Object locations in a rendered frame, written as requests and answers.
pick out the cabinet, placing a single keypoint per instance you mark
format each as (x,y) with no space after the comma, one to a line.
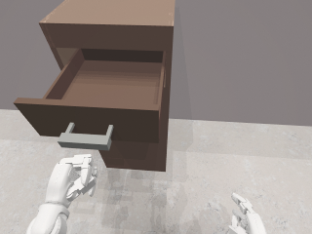
(134,25)

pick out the robot left forearm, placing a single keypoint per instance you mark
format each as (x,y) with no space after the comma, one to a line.
(51,219)

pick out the drawer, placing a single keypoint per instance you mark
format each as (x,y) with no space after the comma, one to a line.
(102,87)

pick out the robot right hand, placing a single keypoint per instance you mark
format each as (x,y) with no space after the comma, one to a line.
(250,221)

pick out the handle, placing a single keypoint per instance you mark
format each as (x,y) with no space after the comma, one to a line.
(85,141)

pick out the robot left hand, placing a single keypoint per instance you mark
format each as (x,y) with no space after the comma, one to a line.
(78,170)

